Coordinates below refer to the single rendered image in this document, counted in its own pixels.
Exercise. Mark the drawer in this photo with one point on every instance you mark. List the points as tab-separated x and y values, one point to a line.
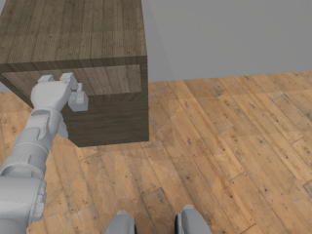
103	80

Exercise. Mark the robot left shin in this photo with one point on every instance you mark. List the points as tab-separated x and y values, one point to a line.
122	212

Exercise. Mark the robot left upper arm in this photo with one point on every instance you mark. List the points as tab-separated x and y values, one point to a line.
22	201

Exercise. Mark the robot left forearm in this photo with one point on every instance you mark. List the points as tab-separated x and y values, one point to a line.
31	149

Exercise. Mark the left robot thigh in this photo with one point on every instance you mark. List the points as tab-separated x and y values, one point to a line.
121	224

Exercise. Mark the cabinet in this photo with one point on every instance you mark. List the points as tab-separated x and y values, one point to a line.
38	35

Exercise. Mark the robot left hand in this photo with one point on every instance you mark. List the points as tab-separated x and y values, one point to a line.
54	94

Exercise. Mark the handle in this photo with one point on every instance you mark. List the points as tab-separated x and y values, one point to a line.
78	101

